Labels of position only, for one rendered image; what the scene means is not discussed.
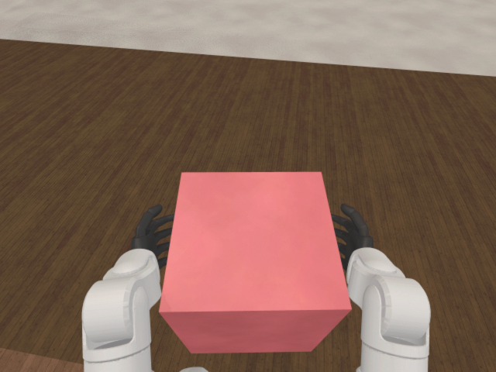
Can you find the right robot hand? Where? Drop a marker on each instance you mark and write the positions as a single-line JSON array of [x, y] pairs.
[[357, 236]]

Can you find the carton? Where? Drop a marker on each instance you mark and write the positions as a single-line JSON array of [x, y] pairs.
[[253, 264]]

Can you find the left robot hand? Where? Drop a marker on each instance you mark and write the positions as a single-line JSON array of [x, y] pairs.
[[146, 237]]

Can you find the robot right forearm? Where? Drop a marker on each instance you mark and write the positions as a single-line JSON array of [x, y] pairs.
[[395, 314]]

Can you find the robot left forearm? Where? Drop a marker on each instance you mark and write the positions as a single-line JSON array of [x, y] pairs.
[[116, 332]]

